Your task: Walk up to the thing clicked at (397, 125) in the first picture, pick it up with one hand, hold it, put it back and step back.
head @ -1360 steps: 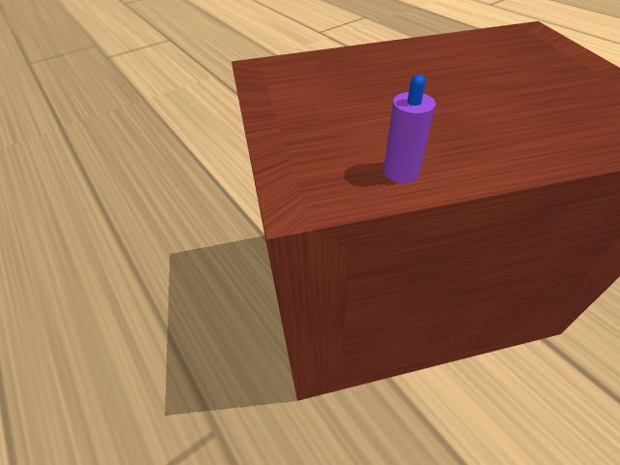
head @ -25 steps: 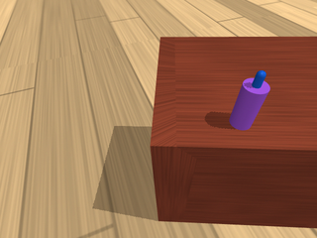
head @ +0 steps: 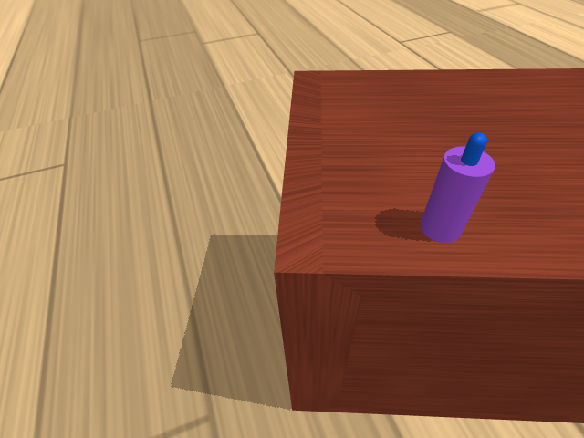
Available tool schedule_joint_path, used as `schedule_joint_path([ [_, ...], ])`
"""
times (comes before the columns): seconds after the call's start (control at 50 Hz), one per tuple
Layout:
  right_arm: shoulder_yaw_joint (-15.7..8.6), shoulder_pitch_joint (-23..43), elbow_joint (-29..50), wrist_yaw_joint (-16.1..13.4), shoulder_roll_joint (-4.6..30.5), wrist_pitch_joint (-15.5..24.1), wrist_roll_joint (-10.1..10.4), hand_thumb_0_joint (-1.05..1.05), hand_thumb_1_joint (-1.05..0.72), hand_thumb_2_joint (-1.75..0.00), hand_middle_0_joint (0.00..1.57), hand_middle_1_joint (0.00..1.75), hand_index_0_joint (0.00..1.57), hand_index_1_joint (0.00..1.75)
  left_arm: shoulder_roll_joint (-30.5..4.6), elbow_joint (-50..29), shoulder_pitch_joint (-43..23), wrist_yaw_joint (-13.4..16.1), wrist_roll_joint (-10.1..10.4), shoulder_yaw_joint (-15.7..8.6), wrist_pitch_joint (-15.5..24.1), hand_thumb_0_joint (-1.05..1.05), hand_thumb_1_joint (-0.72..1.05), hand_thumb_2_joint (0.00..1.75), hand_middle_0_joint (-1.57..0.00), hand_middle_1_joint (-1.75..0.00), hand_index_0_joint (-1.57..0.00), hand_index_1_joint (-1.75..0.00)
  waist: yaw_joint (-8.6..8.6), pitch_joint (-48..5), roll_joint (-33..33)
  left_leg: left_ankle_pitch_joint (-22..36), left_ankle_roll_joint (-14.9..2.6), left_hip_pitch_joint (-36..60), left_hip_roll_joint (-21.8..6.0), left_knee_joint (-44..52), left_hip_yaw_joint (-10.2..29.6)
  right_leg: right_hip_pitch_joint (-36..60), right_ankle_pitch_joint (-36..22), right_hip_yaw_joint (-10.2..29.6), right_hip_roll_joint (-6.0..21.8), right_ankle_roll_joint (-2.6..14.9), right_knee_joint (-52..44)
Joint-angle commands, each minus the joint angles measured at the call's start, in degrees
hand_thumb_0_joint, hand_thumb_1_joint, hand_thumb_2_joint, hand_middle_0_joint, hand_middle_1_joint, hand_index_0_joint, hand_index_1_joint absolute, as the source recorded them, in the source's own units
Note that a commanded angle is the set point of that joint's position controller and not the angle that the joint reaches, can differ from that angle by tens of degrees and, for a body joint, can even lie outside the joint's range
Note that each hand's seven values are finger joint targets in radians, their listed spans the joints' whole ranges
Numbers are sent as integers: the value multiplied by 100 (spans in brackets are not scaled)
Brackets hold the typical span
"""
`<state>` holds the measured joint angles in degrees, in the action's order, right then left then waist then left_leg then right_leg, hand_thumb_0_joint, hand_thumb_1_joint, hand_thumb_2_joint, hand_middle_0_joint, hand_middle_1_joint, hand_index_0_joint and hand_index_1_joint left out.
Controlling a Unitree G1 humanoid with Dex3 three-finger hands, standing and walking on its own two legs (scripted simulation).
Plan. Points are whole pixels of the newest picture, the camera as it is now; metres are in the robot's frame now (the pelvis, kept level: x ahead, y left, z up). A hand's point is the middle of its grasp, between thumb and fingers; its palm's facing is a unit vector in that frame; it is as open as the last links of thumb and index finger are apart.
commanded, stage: stand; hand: right
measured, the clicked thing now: (458, 187) +0.44 -0.21 +0.11
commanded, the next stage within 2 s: none
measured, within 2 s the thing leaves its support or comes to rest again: neither
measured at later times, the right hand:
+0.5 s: hand out of the picture +0.06 -0.25 -0.16, palm faces -0.05 +0.94 -0.34, open 7.7 cm
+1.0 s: hand out of the picture +0.05 -0.25 -0.16, palm faces -0.06 +0.94 -0.34, open 7.4 cm
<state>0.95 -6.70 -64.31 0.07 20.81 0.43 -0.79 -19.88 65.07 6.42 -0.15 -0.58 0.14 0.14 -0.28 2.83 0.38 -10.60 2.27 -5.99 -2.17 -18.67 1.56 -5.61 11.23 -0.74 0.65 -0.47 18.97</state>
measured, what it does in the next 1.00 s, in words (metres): stands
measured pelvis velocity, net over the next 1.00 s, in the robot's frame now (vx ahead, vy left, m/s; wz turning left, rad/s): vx -0.01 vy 0.00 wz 0.00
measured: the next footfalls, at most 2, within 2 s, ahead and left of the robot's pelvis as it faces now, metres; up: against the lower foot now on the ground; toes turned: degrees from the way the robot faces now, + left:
none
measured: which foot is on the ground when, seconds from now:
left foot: down 0.00-1.00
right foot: down 0.00-1.00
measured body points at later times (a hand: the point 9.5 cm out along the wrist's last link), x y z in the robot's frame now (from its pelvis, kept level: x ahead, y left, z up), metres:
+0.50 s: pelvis -0.01 +0.00 +0.00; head +0.00 +0.00 +0.45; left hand +0.06 +0.30 -0.13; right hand +0.06 -0.30 -0.14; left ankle +0.00 +0.15 -0.75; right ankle -0.01 -0.12 -0.75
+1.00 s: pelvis -0.01 +0.00 +0.00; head +0.01 +0.00 +0.45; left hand +0.05 +0.30 -0.14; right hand +0.06 -0.30 -0.14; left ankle +0.00 +0.15 -0.75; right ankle -0.01 -0.12 -0.75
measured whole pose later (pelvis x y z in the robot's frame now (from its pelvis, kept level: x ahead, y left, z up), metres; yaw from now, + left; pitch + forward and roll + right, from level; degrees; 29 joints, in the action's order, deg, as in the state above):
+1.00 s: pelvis -0.01 +0.00 +0.00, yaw +0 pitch -2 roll +0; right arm 0.8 -8.1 -64.4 0.4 20.3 0.3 -0.8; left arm -20.1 64.9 7.6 -0.5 -0.6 -0.2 0.1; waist -0.2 3.4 0.2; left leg -10.0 2.3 -6.9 -2.1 -18.6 1.7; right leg -6.5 10.7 -0.8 0.7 -0.5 19.0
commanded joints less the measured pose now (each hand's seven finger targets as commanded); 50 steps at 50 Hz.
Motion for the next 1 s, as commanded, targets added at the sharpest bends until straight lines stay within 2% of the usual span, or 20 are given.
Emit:
schedule_joint_path([
  [0.0,-247,173,300,-86,1168,93,22,0,3,-59,20,30,20,30,-1294,-318,-164,82,-2,-258,127,0,90,90,-20,-30,-20,-30,21,-279,-58,710,-301,50,-474,218,322,-79,-779,482,646,142,-386],
  [0.08,-266,140,307,-78,1208,84,9,0,-29,-90,20,30,20,30,-1267,-349,-176,75,0,-262,132,0,90,90,-20,-30,-20,-30,27,-270,25,488,-302,-46,-462,238,314,-77,-542,507,634,151,-452],
  [0.1,-252,114,297,-77,1168,90,1,0,-37,-90,20,30,20,30,-1267,-340,-178,71,-1,-271,129,0,90,90,-20,-30,-20,-30,37,-250,12,448,-301,-121,-446,258,308,-11,-601,519,649,156,-426],
  [0.14,-253,112,318,-83,1178,108,1,0,-53,-90,20,30,20,30,-1262,-357,-186,66,-1,-281,116,0,90,90,-20,-30,-20,-30,35,-377,86,616,-292,-109,-486,317,332,58,-665,488,641,173,-332],
  [0.16,-261,185,332,-89,1211,119,10,0,-61,-90,20,30,20,30,-1275,-356,-122,61,3,-283,123,0,90,90,-20,-30,-20,-30,-18,-394,77,760,-311,-11,-504,241,333,68,-843,495,654,178,-330],
  [0.24,-241,123,325,-94,1166,141,22,0,-90,-90,20,30,20,30,-1252,-351,-110,58,1,-271,126,0,90,90,-20,-30,-20,-30,-7,-532,18,1105,-301,101,-529,206,323,116,-1118,456,658,166,-230],
  [0.38,-255,95,320,-93,1184,116,24,0,-90,-90,20,30,20,30,-1264,-350,-138,67,2,-268,129,0,90,90,-20,-30,-20,-30,9,-445,-77,946,-313,63,-528,199,329,96,-1020,484,680,163,-300],
  [0.44,-262,95,315,-86,1189,107,20,0,-90,-90,20,30,20,30,-1268,-335,-143,70,-1,-271,115,0,90,90,-20,-30,-20,-30,18,-349,-77,675,-300,-13,-492,262,346,25,-756,465,656,165,-360],
  [0.54,-271,70,316,-79,1172,110,16,0,-90,-90,20,30,20,30,-1292,-352,-156,64,7,-278,127,0,90,90,-20,-30,-20,-30,22,-271,-123,641,-299,11,-505,254,357,-65,-625,510,666,176,-376],
  [0.74,-280,54,306,-61,1167,97,5,0,-90,-90,20,30,20,30,-1309,-370,-120,45,1,-300,117,0,90,90,-20,-30,-20,-30,22,-187,31,106,-305,-165,-460,358,388,-164,-98,538,638,183,-445],
  [0.82,-277,109,319,-66,1184,117,10,0,-90,-90,20,30,20,30,-1249,-358,-38,36,1,-275,125,0,90,90,-20,-30,-20,-30,-21,-359,50,459,-315,-87,-499,281,394,-6,-538,514,662,176,-377],
  [0.9,-257,45,315,-59,1131,109,19,0,-90,-90,20,30,20,30,-1288,-363,-90,46,11,-273,142,0,90,90,-20,-30,-20,-30,23,-330,-103,552,-301,-43,-493,265,395,-57,-535,515,670,175,-376],
  [0.94,-271,62,326,-68,1169,119,20,0,-90,-90,20,30,20,30,-1264,-388,-68,51,0,-266,148,0,90,90,-20,-30,-20,-30,15,-481,-49,816,-300,53,-514,196,373,10,-863,517,699,181,-316],
  [0.98,-270,81,293,-74,1197,116,14,0,-90,-90,20,30,20,30,-1259,-369,-76,56,13,-265,132,0,90,90,-20,-30,-20,-30,9,-387,75,713,-295,-27,-484,223,359,-3,-799,522,685,173,-340],
])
